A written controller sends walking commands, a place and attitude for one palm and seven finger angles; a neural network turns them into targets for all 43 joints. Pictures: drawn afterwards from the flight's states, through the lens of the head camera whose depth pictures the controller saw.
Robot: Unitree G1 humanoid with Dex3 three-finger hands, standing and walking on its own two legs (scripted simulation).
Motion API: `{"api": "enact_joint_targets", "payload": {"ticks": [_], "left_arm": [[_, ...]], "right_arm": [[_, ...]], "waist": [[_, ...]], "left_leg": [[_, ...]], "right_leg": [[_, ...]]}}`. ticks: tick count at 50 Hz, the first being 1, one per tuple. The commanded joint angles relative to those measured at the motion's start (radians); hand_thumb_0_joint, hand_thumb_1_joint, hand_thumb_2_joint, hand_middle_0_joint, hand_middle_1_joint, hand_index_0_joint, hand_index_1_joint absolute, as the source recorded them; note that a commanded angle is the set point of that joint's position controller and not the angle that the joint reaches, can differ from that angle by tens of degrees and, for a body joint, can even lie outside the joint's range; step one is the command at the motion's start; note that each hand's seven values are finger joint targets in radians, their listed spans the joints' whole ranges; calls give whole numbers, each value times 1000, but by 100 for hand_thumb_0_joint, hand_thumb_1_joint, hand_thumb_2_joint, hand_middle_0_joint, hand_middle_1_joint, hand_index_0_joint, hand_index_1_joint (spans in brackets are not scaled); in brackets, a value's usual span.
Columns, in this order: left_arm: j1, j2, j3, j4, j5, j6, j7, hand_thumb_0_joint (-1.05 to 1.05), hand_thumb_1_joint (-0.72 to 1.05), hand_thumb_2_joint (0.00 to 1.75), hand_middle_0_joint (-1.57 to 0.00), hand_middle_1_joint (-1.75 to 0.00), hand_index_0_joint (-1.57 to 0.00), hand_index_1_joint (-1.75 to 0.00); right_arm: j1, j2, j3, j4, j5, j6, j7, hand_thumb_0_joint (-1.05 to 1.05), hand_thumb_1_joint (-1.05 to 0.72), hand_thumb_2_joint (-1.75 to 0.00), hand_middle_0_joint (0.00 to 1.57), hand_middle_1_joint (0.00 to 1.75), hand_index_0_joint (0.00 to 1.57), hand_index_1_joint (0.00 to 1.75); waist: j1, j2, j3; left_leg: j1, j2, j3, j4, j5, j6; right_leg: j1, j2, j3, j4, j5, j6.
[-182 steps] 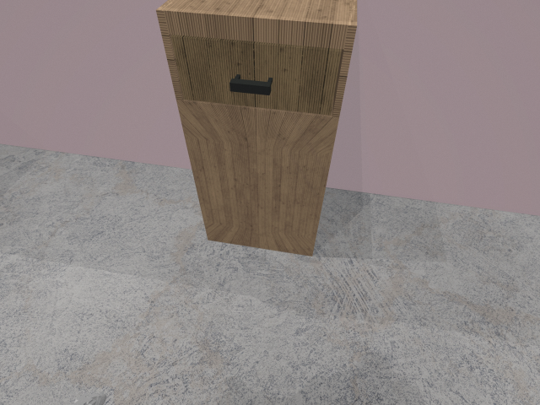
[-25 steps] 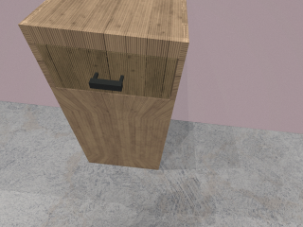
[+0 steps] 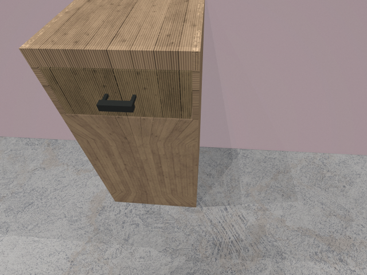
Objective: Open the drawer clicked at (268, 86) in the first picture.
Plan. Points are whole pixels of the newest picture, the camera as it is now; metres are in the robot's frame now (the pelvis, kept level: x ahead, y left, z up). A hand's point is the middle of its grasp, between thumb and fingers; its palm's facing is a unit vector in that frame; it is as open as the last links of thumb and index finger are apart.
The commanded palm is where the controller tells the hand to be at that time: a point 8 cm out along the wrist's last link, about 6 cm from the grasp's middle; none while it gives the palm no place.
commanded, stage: come to a stop and stand still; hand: left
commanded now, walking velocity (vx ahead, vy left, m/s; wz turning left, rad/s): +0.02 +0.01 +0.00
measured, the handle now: (118, 101) +0.56 +0.25 +0.04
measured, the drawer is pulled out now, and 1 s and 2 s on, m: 0.00 0.00 0.00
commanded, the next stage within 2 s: look again from close up in 0.52 s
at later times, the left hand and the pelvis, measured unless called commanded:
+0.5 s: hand out of the picture -0.02 +0.21 -0.18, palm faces +0.04 -0.99 -0.16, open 7.4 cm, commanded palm none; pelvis -0.01 +0.04 +0.00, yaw -1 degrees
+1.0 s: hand out of the picture +0.01 +0.21 -0.17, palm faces +0.01 -0.97 -0.24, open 7.4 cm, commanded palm none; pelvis -0.01 +0.03 -0.01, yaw -1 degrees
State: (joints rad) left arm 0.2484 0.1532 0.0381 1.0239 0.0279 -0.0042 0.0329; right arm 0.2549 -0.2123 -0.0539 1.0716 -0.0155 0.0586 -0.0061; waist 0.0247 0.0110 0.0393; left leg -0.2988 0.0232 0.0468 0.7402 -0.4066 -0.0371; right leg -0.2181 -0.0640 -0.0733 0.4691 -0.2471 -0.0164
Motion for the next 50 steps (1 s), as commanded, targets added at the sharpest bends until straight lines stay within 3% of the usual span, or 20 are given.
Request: {"api": "enact_joint_targets", "payload": {"ticks": [1,2,3,4,5,6,7,8,13,16,30,31,32,33,34,36,40,42,43,50], "left_arm": [[46,204,47,-20,-2,2,12,0,90,90,-20,-30,-20,-30],[20,194,44,-18,-6,4,9,0,90,90,-20,-30,-20,-30],[4,169,39,-22,-11,9,7,0,90,90,-20,-30,-20,-30],[24,127,31,-23,-15,15,2,0,90,90,-20,-30,-20,-30],[32,98,23,-27,-15,18,0,0,90,90,-20,-30,-20,-30],[23,82,17,-25,-12,14,-3,0,90,90,-20,-30,-20,-30],[2,78,11,-4,-10,19,-3,0,90,90,-20,-30,-20,-30],[10,88,8,3,-10,20,-4,0,90,90,-20,-30,-20,-30],[45,103,-5,63,-8,12,-7,0,90,90,-20,-30,-20,-30],[49,97,-12,80,-10,10,-5,0,90,90,-20,-30,-20,-30],[91,75,-20,111,-13,-2,2,0,90,90,-20,-30,-20,-30],[137,106,-36,124,-3,-28,45,0,90,90,-20,-30,-20,-30],[111,132,-29,88,-10,-33,34,0,90,90,-20,-30,-20,-30],[89,137,-32,74,-14,-32,23,0,90,90,-20,-30,-20,-30],[85,126,-33,62,-11,-26,14,0,90,90,-20,-30,-20,-30],[87,99,-38,58,-11,-21,5,0,90,90,-20,-30,-20,-30],[83,87,-39,61,-16,-21,0,0,90,90,-20,-30,-20,-30],[81,89,-39,62,-18,-19,0,0,90,90,-20,-30,-20,-30],[74,92,-38,60,-16,-18,0,0,90,90,-20,-30,-20,-30],[71,99,-28,60,-18,-17,0,0,90,90,-20,-30,-20,-30]], "right_arm": [[21,-22,2,-62,5,-40,-11,0,-90,-90,20,30,20,30],[63,-17,5,-44,6,-46,-12,0,-90,-90,20,30,20,30],[91,-29,5,-30,6,-54,-14,0,-90,-90,20,30,20,30],[85,-71,3,-31,-1,-62,-18,0,-90,-90,20,30,20,30],[59,-108,2,-44,-3,-62,-20,0,-90,-90,20,30,20,30],[35,-113,5,-49,-5,-62,-25,0,-90,-90,20,30,20,30],[15,-98,11,-33,-3,-69,-26,0,-90,-90,20,30,20,30],[6,-96,14,-33,1,-70,-29,0,-90,-90,20,30,20,30],[14,-66,24,-5,5,-73,-29,0,-90,-90,20,30,20,30],[25,-61,30,11,4,-74,-28,0,-90,-90,20,30,20,30],[77,-36,37,46,8,-89,-35,0,-90,-90,20,30,20,30],[3,-67,42,-31,17,-103,-18,0,-90,-90,20,30,20,30],[82,-29,40,-42,7,-96,-16,0,-90,-90,20,30,20,30],[65,-29,46,-43,-1,-90,-7,0,-90,-90,20,30,20,30],[81,-37,47,-64,-2,-92,-6,0,-90,-90,20,30,20,30],[96,-46,48,-75,-1,-96,-12,0,-90,-90,20,30,20,30],[120,-47,53,-62,0,-100,-19,0,-90,-90,20,30,20,30],[121,-44,53,-53,1,-97,-20,0,-90,-90,20,30,20,30],[123,-43,54,-48,1,-96,-20,0,-90,-90,20,30,20,30],[121,-35,57,-18,0,-94,-22,0,-90,-90,20,30,20,30]], "waist": [[2,-180,-56],[-22,-178,-66],[-31,-127,-66],[-17,4,-74],[-2,83,-61],[3,48,-35],[0,130,-24],[5,141,-10],[-2,3,18],[-9,15,35],[-13,5,25],[3,24,44],[-41,81,-26],[-18,77,1],[-25,72,-13],[-24,71,4],[-24,-8,6],[-25,-29,31],[-27,-8,55],[-22,-24,39]], "left_leg": [[34,7,3,-202,66,8],[126,0,17,-313,154,12],[198,25,-8,-367,225,23],[224,118,-99,-378,319,59],[159,198,-162,-397,348,97],[84,202,-160,-405,332,105],[68,177,-154,-449,338,102],[60,171,-143,-456,352,100],[68,112,-86,-435,245,65],[76,106,-81,-457,213,58],[118,100,-61,-454,312,55],[55,114,-33,-252,492,32],[67,69,-48,-319,276,33],[29,71,-43,-329,183,42],[18,77,-69,-356,143,56],[8,93,-91,-376,181,75],[49,91,-73,-354,315,80],[55,86,-63,-358,294,77],[48,84,-64,-368,292,74],[69,82,-48,-385,263,69]], "right_leg": [[69,-236,208,-108,345,-129],[24,-202,176,-84,295,-96],[-32,-150,137,-42,201,-59],[-90,-79,87,1,86,-16],[-78,-37,33,13,-8,11],[-43,-17,14,9,4,22],[-9,-19,2,20,30,30],[8,-18,8,16,30,32],[40,-49,46,-83,110,28],[27,-52,54,-103,102,28],[58,-59,52,-118,161,30],[24,-97,114,-63,401,4],[54,-96,93,-27,184,-14],[25,-68,73,-28,46,-14],[16,-49,64,-11,-28,-11],[10,-34,46,5,4,-9],[25,-42,46,3,93,-5],[12,-46,53,-11,101,-3],[4,-42,55,-9,95,-3],[18,-46,68,-28,111,-5]]}}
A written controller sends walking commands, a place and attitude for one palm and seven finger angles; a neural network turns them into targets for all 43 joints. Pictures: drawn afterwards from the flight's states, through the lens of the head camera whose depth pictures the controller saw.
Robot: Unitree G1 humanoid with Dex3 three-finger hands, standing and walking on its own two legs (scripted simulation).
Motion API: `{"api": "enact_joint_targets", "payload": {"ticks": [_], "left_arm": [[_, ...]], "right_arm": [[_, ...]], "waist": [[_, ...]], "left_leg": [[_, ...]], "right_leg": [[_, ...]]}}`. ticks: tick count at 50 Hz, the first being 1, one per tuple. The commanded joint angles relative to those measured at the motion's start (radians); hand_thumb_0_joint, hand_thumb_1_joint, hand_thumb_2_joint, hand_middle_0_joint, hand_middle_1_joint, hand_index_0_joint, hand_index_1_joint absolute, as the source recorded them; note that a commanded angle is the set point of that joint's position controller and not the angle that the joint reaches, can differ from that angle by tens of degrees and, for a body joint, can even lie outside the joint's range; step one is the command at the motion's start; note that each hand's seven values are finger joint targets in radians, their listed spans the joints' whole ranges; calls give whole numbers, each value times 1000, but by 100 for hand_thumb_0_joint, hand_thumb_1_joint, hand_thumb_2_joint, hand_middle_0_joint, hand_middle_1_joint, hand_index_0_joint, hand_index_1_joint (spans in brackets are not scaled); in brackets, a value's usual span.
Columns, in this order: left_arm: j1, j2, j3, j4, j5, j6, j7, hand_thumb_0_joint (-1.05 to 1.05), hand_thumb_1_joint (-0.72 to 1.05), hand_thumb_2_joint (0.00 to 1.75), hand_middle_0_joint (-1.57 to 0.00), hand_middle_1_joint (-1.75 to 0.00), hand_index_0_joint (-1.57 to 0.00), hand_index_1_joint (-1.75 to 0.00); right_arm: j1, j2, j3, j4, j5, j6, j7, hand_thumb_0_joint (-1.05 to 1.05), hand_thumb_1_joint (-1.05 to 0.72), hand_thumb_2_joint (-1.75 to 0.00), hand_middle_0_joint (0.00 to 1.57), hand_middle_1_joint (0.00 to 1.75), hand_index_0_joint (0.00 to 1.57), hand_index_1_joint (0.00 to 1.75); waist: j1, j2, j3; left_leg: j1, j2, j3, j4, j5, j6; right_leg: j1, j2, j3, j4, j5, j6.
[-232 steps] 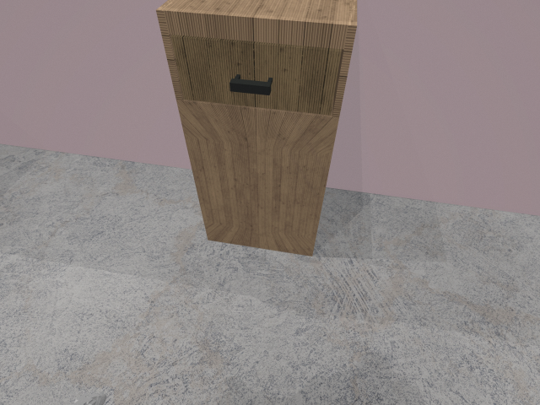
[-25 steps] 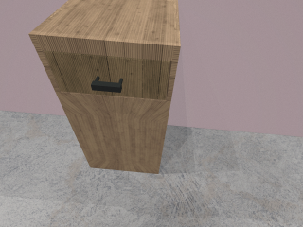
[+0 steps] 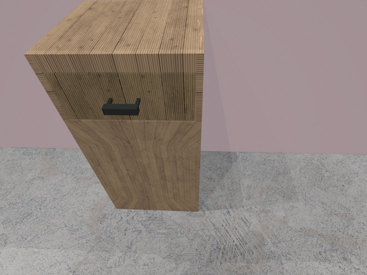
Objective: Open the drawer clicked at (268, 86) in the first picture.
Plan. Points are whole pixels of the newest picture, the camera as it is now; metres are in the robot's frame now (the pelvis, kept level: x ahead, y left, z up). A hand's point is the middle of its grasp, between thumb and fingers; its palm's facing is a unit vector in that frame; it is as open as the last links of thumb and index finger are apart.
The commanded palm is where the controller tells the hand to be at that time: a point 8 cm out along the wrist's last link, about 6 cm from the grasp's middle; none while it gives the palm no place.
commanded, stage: look again from close up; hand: left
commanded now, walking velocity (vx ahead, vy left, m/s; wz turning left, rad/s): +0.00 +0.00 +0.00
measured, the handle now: (122, 105) +0.57 +0.22 +0.05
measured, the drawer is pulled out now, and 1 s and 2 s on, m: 0.00 0.00 0.00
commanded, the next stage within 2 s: shuffle to correct the standing spot in 0.10 s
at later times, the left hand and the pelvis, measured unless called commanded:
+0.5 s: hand out of the picture +0.00 +0.15 -0.18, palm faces +0.08 -0.98 -0.17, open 7.4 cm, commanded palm none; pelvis +0.03 -0.01 -0.01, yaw +1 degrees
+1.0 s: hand out of the picture +0.07 +0.16 -0.17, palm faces +0.01 -0.97 -0.24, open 7.4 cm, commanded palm none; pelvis +0.00 -0.02 -0.01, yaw +0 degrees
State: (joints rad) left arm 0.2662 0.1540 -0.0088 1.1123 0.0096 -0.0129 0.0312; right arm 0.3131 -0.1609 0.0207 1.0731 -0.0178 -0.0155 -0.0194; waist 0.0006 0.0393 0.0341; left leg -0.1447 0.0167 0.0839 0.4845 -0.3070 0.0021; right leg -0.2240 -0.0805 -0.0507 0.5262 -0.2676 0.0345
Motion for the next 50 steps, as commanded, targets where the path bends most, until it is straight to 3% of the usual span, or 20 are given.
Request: {"api": "enact_joint_targets", "payload": {"ticks": [1,10,13,16,19,21,23,24,25,27,29,31,36,43,44,45,46,47,48,50], "left_arm": [[54,101,19,-29,1,-8,1,0,90,90,-20,-30,-20,-30],[53,98,25,-26,2,-12,-1,0,90,90,-20,-30,-20,-30],[69,114,34,-31,9,-12,-4,0,90,90,-20,-30,-20,-30],[85,141,52,-43,10,-8,-9,0,90,90,-20,-30,-20,-30],[92,151,68,-57,13,-6,-9,0,90,90,-20,-30,-20,-30],[86,148,76,-63,14,-9,-10,0,90,90,-20,-30,-20,-30],[63,106,68,-75,14,-5,-10,0,90,90,-20,-30,-20,-30],[54,75,63,-80,13,-5,-9,0,90,90,-20,-30,-20,-30],[52,52,55,-78,12,-4,-7,0,90,90,-20,-30,-20,-30],[83,38,47,-57,4,-4,1,0,90,90,-20,-30,-20,-30],[97,56,49,-39,0,-7,7,0,90,90,-20,-30,-20,-30],[90,76,51,-39,-2,-2,12,0,90,90,-20,-30,-20,-30],[65,88,57,-66,2,7,18,0,90,90,-20,-30,-20,-30],[30,98,49,-73,5,4,12,0,90,90,-20,-30,-20,-30],[117,165,58,-48,6,-9,47,0,90,90,-20,-30,-20,-30],[92,192,66,-107,9,-28,42,0,90,90,-20,-30,-20,-30],[63,175,51,-120,13,-31,37,0,90,90,-20,-30,-20,-30],[17,168,49,-144,16,-29,34,0,90,90,-20,-30,-20,-30],[-23,172,48,-156,6,-23,30,0,90,90,-20,-30,-20,-30],[-30,136,39,-170,-4,-9,21,0,90,90,-20,-30,-20,-30]], "right_arm": [[58,-86,-17,-18,2,-18,-8,0,-90,-90,20,30,20,30],[52,-69,-19,6,2,-12,-9,0,-90,-90,20,30,20,30],[62,-70,-23,9,-1,-3,-4,0,-90,-90,20,30,20,30],[70,-59,-24,-3,-6,4,4,0,-90,-90,20,30,20,30],[87,-51,-29,-11,-5,2,7,0,-90,-90,20,30,20,30],[107,-47,-29,-10,-5,-7,7,0,-90,-90,20,30,20,30],[145,-60,-28,6,-3,-19,1,0,-90,-90,20,30,20,30],[164,-89,-33,16,-5,-25,-4,0,-90,-90,20,30,20,30],[158,-107,-36,16,-3,-26,-12,0,-90,-90,20,30,20,30],[109,-101,-36,5,2,-26,-27,0,-90,-90,20,30,20,30],[92,-87,-38,-1,8,-24,-33,0,-90,-90,20,30,20,30],[85,-86,-44,1,10,-19,-36,0,-90,-90,20,30,20,30],[58,-82,-57,-2,6,-8,-37,0,-90,-90,20,30,20,30],[20,-53,-49,-3,3,-1,-26,0,-90,-90,20,30,20,30],[-80,-154,-78,-81,19,-1,-13,0,-90,-90,20,30,20,30],[-41,-71,-66,-131,15,2,-1,0,-90,-90,20,30,20,30],[-50,-52,-59,-127,18,7,1,0,-90,-90,20,30,20,30],[-10,-44,-57,-128,18,8,3,0,-90,-90,20,30,20,30],[27,-39,-56,-107,13,9,6,0,-90,-90,20,30,20,30],[36,-92,-52,-105,0,2,8,0,-90,-90,20,30,20,30]], "waist": [[4,-56,47],[2,-56,38],[9,-95,42],[14,-125,73],[9,-159,86],[2,-143,68],[-14,-5,57],[-13,100,36],[-5,153,28],[19,99,15],[16,9,-7],[10,-2,-36],[10,-10,-57],[7,-94,-50],[38,-197,-55],[10,-237,-117],[5,-220,-128],[-26,-158,-129],[-47,-47,-117],[-30,51,-22]], "left_leg": [[-85,85,-82,-128,153,28],[-66,82,-63,-114,144,19],[-89,54,-36,-72,-4,19],[-143,19,-7,13,-66,18],[-147,15,6,67,-59,19],[-117,19,3,35,-22,21],[-27,73,-56,-51,159,32],[-2,135,-105,-74,333,53],[9,179,-132,-84,535,78],[29,176,-110,-38,768,84],[30,136,-70,-5,796,43],[48,125,-55,-12,763,29],[63,131,-49,-14,723,31],[0,100,-45,-52,348,11],[-94,107,-8,202,333,-21],[-217,42,-42,226,-91,-5],[-195,47,-40,225,-172,-5],[-146,32,-37,150,-131,-6],[-53,25,-14,41,7,-1],[-86,112,-102,-43,157,32]], "right_leg": [[24,-32,47,-91,129,-56],[21,-36,62,-118,151,-65],[13,-50,96,-148,-50,-85],[-18,-99,183,-222,-230,-123],[-42,-138,208,-244,-240,-148],[-40,-133,177,-191,-141,-150],[-77,-38,57,-42,-9,-108],[-77,8,-19,52,27,-83],[-70,30,-53,93,14,-68],[-28,19,-29,53,84,-63],[34,-15,8,24,335,-62],[56,-29,8,38,436,-55],[43,-30,18,49,454,-55],[62,-50,60,-30,410,-72],[89,-106,129,-51,850,-42],[209,-193,203,-45,934,-110],[168,-197,178,-74,792,-146],[125,-167,142,-63,648,-160],[56,-131,105,-41,454,-144],[-38,-26,57,-29,113,-81]]}}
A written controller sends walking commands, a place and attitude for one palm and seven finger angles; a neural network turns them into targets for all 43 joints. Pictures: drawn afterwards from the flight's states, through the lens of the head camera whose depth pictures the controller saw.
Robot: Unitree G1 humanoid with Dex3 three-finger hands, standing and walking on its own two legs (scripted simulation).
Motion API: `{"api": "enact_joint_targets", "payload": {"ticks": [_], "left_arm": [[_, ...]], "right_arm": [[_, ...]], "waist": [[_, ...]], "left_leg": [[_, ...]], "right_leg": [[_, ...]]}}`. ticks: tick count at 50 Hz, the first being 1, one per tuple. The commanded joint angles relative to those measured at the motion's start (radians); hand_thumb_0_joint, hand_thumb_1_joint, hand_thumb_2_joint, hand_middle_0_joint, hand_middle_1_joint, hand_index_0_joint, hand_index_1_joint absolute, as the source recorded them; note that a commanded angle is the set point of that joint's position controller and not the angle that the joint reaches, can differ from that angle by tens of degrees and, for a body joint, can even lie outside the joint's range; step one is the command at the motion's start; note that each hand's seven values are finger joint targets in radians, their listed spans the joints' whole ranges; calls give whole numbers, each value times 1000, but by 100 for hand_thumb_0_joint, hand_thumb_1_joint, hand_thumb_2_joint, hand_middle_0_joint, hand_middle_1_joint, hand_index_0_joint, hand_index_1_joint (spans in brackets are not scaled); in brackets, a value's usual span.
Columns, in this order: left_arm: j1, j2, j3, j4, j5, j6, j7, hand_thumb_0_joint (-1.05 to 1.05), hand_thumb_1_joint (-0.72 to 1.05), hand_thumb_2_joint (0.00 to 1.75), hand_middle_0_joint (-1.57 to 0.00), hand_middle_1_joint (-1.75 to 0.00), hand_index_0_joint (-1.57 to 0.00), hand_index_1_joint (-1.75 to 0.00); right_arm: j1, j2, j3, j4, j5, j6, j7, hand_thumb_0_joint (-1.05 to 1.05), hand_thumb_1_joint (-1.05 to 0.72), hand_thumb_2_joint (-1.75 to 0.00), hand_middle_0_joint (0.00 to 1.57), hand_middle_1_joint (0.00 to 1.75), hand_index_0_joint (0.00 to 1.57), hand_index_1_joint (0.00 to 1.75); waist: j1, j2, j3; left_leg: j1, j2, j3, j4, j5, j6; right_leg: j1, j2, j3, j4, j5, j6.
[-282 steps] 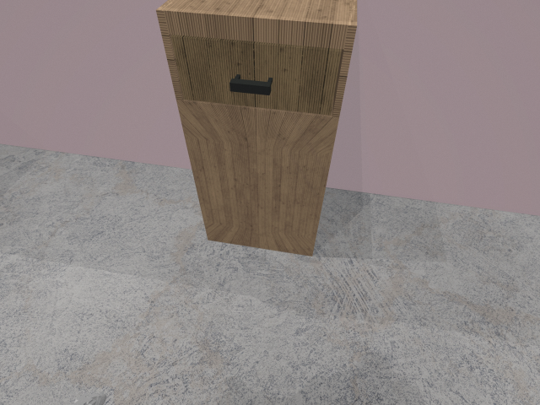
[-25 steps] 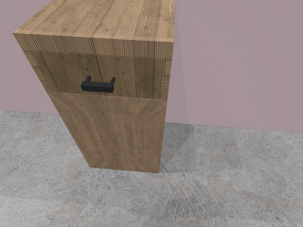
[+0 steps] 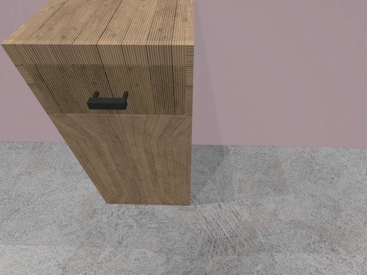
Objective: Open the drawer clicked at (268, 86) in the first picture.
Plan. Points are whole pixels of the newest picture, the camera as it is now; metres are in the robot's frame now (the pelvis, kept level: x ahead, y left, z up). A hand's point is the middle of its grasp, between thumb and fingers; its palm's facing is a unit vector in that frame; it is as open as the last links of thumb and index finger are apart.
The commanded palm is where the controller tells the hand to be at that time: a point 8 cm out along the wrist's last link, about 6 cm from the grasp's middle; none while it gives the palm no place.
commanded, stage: come to a stop and stand still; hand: left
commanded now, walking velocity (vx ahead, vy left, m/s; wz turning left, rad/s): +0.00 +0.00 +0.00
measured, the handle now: (109, 98) +0.56 +0.24 +0.06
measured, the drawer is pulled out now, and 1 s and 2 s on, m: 0.00 0.00 0.00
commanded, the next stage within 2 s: look again from close up in 0.34 s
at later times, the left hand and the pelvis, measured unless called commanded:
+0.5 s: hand out of the picture -0.03 +0.18 -0.16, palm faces +0.01 -0.98 -0.21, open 7.4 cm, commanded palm none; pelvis -0.01 +0.00 +0.01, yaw +0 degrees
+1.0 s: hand out of the picture +0.02 +0.17 -0.17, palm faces +0.03 -0.98 -0.19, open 7.4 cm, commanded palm +0.11 +0.22 -0.06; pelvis +0.02 +0.00 +0.01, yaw +0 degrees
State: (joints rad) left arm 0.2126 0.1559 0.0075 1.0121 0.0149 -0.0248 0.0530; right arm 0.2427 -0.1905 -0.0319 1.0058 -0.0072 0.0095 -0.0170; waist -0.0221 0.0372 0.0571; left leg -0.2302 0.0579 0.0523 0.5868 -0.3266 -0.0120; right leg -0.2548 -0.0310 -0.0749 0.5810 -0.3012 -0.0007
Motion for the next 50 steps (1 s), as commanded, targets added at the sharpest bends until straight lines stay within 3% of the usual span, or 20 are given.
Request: {"api": "enact_joint_targets", "payload": {"ticks": [1,2,4,6,10,14,17,19,23,26,49,50], "left_arm": [[24,129,20,-73,-3,14,-3,0,90,90,-20,-30,-20,-30],[28,124,18,-70,-1,20,-7,0,90,90,-20,-30,-20,-30],[49,124,11,-59,0,21,-15,0,90,90,-20,-30,-20,-30],[59,131,8,-54,0,21,-21,0,90,90,-20,-30,-20,-30],[78,138,7,-49,2,20,-26,0,90,90,-20,-30,-20,-30],[92,134,5,-35,1,14,-28,0,90,90,-20,-30,-20,-30],[108,129,2,-12,-3,8,-28,0,90,90,-20,-30,-20,-30],[114,121,0,4,-3,6,-28,0,90,90,-20,-30,-20,-30],[132,112,-2,33,-4,1,-27,0,90,90,-20,-30,-20,-30],[140,104,-2,53,-5,-2,-25,0,90,90,-20,-30,-20,-30],[131,83,8,75,0,0,-20,0,90,90,-20,-30,-20,-30],[206,126,13,112,4,-12,23,0,90,90,-20,-30,-20,-30]], "right_arm": [[75,-79,3,-53,-12,-22,6,0,-90,-90,20,30,20,30],[49,-80,6,-61,-11,-21,6,0,-90,-90,20,30,20,30],[47,-88,10,-67,-13,-19,5,0,-90,-90,20,30,20,30],[56,-95,12,-63,-15,-16,6,0,-90,-90,20,30,20,30],[79,-102,16,-46,-17,-17,8,0,-90,-90,20,30,20,30],[105,-92,22,-21,-14,-19,7,0,-90,-90,20,30,20,30],[120,-81,28,3,-10,-28,4,0,-90,-90,20,30,20,30],[123,-76,31,21,-8,-30,2,0,-90,-90,20,30,20,30],[136,-60,33,54,-5,-33,-2,0,-90,-90,20,30,20,30],[142,-55,36,76,-4,-38,-6,0,-90,-90,20,30,20,30],[114,-37,29,111,-6,-40,-18,0,-90,-90,20,30,20,30],[-9,-89,11,28,5,-40,-10,0,-90,-90,20,30,20,30]], "waist": [[9,68,7],[16,81,55],[20,21,95],[18,-30,88],[17,-38,57],[12,-57,40],[16,-50,8],[18,-40,23],[19,-63,5],[22,-35,-8],[25,-39,7],[64,-94,55]], "left_leg": [[-68,82,-94,-175,118,54],[-112,73,-105,-210,42,56],[-137,59,-102,-243,-73,55],[-121,41,-91,-251,-129,51],[-95,36,-85,-258,-150,53],[-70,29,-75,-240,-99,51],[-49,33,-71,-230,-25,50],[-51,37,-75,-233,-7,49],[-19,37,-62,-212,81,44],[-5,43,-59,-205,134,44],[39,49,-47,-195,246,41],[-55,57,-13,24,297,1]], "right_leg": [[-4,-48,66,-103,22,-34],[-7,-37,66,-116,-33,-30],[-16,-36,75,-149,-69,-30],[-33,-45,103,-183,-129,-32],[-40,-50,108,-200,-168,-28],[-47,-61,122,-216,-166,-29],[-11,-69,117,-202,-81,-31],[-7,-68,109,-198,-53,-30],[18,-75,105,-190,29,-32],[40,-77,93,-172,106,-32],[63,-76,76,-151,247,-30],[38,-145,158,-172,670,-12]]}}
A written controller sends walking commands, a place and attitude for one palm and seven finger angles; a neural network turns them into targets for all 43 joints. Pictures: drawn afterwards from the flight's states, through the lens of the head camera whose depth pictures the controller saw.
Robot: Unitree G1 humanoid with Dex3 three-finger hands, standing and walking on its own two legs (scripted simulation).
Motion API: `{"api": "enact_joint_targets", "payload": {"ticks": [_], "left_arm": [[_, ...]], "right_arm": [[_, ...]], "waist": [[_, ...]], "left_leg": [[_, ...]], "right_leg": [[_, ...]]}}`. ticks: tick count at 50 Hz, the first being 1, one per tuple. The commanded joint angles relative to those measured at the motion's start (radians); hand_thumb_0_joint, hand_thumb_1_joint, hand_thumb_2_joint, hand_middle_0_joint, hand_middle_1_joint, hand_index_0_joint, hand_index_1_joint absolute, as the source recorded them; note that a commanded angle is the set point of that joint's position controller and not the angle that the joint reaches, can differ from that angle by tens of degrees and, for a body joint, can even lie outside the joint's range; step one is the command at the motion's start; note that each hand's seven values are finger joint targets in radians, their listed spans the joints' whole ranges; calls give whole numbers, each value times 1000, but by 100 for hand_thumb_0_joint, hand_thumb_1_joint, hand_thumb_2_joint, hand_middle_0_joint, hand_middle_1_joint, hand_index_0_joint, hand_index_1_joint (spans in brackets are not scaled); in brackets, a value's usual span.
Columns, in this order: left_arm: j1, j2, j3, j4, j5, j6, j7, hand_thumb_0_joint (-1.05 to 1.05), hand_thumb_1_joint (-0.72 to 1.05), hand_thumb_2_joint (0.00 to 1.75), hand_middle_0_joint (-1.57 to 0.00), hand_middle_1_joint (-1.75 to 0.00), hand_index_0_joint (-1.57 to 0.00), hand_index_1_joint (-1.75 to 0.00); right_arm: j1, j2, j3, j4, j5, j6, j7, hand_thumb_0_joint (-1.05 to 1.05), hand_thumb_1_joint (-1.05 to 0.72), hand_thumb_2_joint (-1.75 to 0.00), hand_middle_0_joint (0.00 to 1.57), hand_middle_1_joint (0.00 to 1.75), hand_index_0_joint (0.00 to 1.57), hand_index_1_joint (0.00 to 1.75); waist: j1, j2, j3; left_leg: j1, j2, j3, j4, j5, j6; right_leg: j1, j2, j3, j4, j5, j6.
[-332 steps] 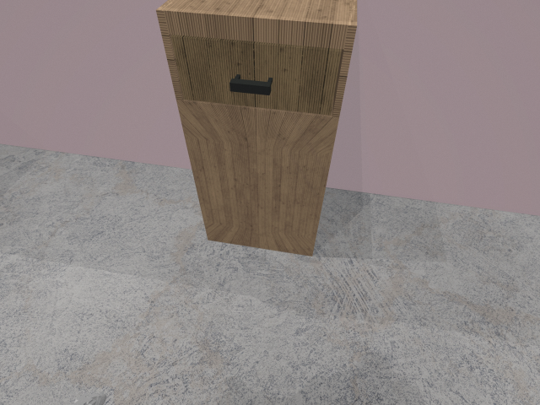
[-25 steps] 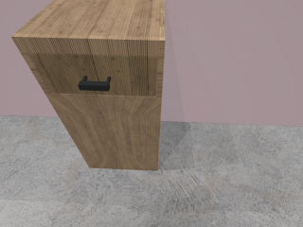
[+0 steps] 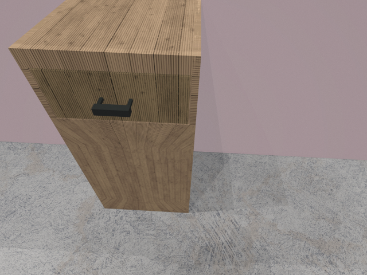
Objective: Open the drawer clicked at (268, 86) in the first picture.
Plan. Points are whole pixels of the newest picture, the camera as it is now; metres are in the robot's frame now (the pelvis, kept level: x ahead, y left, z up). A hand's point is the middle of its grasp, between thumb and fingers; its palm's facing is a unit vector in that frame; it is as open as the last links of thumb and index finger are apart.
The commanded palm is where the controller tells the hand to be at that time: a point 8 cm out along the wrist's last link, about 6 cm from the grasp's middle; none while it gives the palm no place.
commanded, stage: raise the hand with hooked fingers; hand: left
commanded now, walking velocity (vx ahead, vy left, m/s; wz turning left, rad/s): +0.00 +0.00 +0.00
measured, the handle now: (113, 105) +0.54 +0.24 +0.05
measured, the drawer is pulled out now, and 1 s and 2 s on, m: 0.00 0.00 0.00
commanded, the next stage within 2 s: move the hooked fingers above the handle in 1.90 s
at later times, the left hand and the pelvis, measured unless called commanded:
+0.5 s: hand (88, 270) +0.14 +0.21 -0.04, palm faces +0.01 -0.09 -1.00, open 9.0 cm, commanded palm +0.14 +0.21 +0.03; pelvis -0.03 -0.02 -0.04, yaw -1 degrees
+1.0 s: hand (72, 210) +0.22 +0.23 +0.06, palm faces +0.10 -0.08 -0.99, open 12.0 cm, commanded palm +0.20 +0.23 +0.13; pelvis -0.03 +0.00 -0.01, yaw +0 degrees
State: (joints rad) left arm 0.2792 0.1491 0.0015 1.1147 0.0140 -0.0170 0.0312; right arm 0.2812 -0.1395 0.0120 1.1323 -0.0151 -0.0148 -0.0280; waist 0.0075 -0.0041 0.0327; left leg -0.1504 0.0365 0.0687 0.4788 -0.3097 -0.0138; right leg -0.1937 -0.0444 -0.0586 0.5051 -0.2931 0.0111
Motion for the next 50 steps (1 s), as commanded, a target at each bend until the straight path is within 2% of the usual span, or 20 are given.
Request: {"api": "enact_joint_targets", "payload": {"ticks": [1,2,3,4,5,6,7,8,9,11,12,14,18,20,23,26,32,38,42,50], "left_arm": [[-649,399,-33,-1545,129,-197,50,0,88,89,-20,-32,-20,-32],[-174,359,30,-1250,157,-106,133,0,85,88,-20,-33,-20,-33],[78,154,-63,-1131,161,61,184,0,83,87,-21,-34,-21,-34],[78,63,-137,-1168,215,82,185,0,81,86,-21,-36,-21,-36],[23,129,-128,-1244,308,76,206,0,78,85,-21,-37,-21,-37],[66,169,-108,-1235,424,75,234,0,76,84,-21,-39,-21,-39],[152,162,-111,-1195,528,80,259,0,74,83,-21,-40,-21,-40],[290,146,-116,-1177,625,91,276,0,71,82,-21,-42,-21,-42],[389,140,-121,-1144,724,91,296,0,69,81,-22,-43,-22,-43],[487,113,-137,-1111,873,71,321,0,64,79,-22,-47,-22,-47],[493,122,-130,-1133,918,47,330,0,62,78,-22,-48,-22,-48],[415,229,-38,-1224,1002,-9,356,0,57,76,-22,-51,-22,-51],[195,346,70,-1367,1120,-47,447,0,48,72,-23,-57,-23,-57],[48,354,73,-1436,1139,-51,487,0,43,70,-23,-60,-23,-60],[-141,388,83,-1537,1094,-55,505,0,36,67,-24,-64,-24,-64],[-135,350,30,-1481,1043,-24,465,0,29,64,-24,-69,-24,-69],[-54,378,21,-1388,991,92,290,0,15,58,-25,-78,-25,-78],[-49,434,100,-1422,970,38,218,0,1,52,-26,-87,-26,-87],[-135,436,116,-1454,962,-12,242,0,-8,48,-27,-93,-27,-93],[-341,467,85,-1426,944,22,210,0,-27,40,-28,-105,-28,-105]], "right_arm": [[-33,-271,-21,-439,62,-174,-42,0,-90,-90,20,30,20,30],[-99,-201,-40,-381,49,-267,-86,0,-90,-90,20,30,20,30],[-110,-161,-57,-381,78,-302,-85,0,-90,-90,20,30,20,30],[-98,-169,-48,-383,70,-316,-76,0,-90,-90,20,30,20,30],[-146,-208,-57,-438,49,-323,-65,0,-90,-90,20,30,20,30],[-132,-227,-62,-461,16,-305,-56,0,-90,-90,20,30,20,30],[-135,-222,-69,-499,-3,-282,-46,0,-90,-90,20,30,20,30],[-160,-222,-82,-560,-10,-259,-25,0,-90,-90,20,30,20,30],[-179,-217,-89,-591,-23,-219,-5,0,-90,-90,20,30,20,30],[-229,-221,-100,-645,-45,-124,39,0,-90,-90,20,30,20,30],[-258,-215,-96,-679,-45,-87,57,0,-90,-90,20,30,20,30],[-293,-207,-85,-726,-39,-33,80,0,-90,-90,20,30,20,30],[-276,-184,-81,-770,-59,21,89,0,-90,-90,20,30,20,30],[-273,-179,-85,-780,-70,34,85,0,-90,-90,20,30,20,30],[-273,-177,-87,-773,-78,33,63,0,-90,-90,20,30,20,30],[-282,-181,-77,-759,-71,24,49,0,-90,-90,20,30,20,30],[-326,-173,-40,-738,-40,48,15,0,-90,-90,20,30,20,30],[-310,-176,-37,-718,-35,37,13,0,-90,-90,20,30,20,30],[-294,-181,-53,-700,-33,24,14,0,-90,-90,20,30,20,30],[-301,-195,-64,-667,-6,22,6,0,-90,-90,20,30,20,30]], "waist": [[-51,252,-446],[33,359,-418],[5,271,-251],[-11,160,-169],[-19,106,-93],[-31,23,-134],[-11,-62,-134],[39,-57,-163],[63,-128,-176],[95,-196,-101],[109,-229,-95],[138,-208,-161],[123,-71,-264],[91,13,-314],[35,28,-371],[15,49,-340],[74,-57,-263],[109,-18,-242],[96,11,-242],[88,25,-254]], "left_leg": [[142,-26,-25,-43,440,54],[203,13,-41,-36,634,47],[67,23,-57,-62,568,20],[13,21,-51,-36,529,24],[-54,4,-76,3,434,25],[-98,-11,-74,39,373,33],[-149,-20,-73,66,338,31],[-178,-34,-66,80,344,26],[-217,-37,-54,96,318,18],[-321,-46,-34,121,229,12],[-355,-55,-26,134,185,14],[-391,-70,-14,159,152,16],[-320,-93,-22,244,109,19],[-254,-94,-33,296,91,28],[-208,-91,-51,351,83,40],[-203,-85,-39,324,94,44],[-260,-71,-24,165,117,43],[-200,-61,-21,72,171,36],[-148,-62,-23,49,201,35],[-69,-59,-28,-17,227,36]], "right_leg": [[91,-12,146,20,539,-64],[8,17,64,80,282,-73],[-100,35,-5,95,93,-50],[-129,35,-22,71,126,-38],[-179,39,0,48,154,-45],[-216,44,-7,54,147,-49],[-245,52,-14,67,116,-51],[-219,57,9,76,93,-58],[-226,65,15,94,69,-64],[-257,70,57,113,82,-75],[-255,65,76,119,89,-77],[-223,53,125,152,107,-80],[-344,57,196,180,-4,-85],[-424,48,215,178,-58,-85],[-448,40,211,180,-40,-69],[-401,39,154,163,27,-59],[-135,31,97,95,154,-36],[-39,27,80,41,169,-40],[-48,27,65,24,181,-42],[-12,30,34,-18,170,-42]]}}
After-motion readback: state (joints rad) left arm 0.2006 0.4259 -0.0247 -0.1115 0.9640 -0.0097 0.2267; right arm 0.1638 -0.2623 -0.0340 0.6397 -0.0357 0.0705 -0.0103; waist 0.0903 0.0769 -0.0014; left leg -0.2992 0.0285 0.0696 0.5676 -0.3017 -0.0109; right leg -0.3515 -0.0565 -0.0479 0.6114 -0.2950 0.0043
